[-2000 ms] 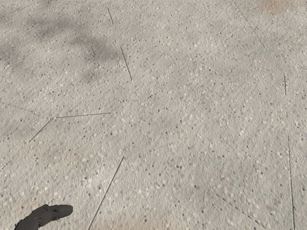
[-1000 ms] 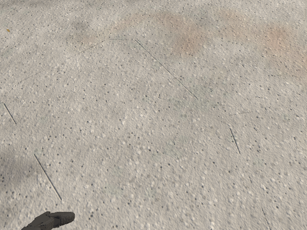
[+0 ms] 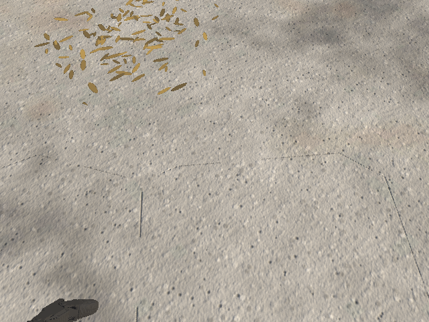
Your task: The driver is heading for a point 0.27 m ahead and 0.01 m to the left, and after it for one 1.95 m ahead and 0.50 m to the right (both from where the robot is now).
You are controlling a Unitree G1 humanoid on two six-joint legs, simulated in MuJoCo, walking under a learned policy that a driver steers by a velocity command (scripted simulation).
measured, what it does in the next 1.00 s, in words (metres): walks ahead, turning right: left foot, then right foot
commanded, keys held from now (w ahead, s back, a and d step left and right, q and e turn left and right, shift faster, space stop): w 0.06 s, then no key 0.04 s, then e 0.90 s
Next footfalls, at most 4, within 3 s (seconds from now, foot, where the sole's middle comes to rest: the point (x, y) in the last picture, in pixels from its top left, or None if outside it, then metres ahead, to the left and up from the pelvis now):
0.38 left None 0.29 0.12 -0.76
0.76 right None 0.21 -0.13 -0.76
1.26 left None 0.30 0.08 -0.76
1.56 right None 0.14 -0.14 -0.76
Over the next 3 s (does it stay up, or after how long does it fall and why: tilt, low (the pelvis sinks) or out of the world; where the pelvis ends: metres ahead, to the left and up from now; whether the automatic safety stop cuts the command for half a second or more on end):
stays up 0.21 -0.02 0.01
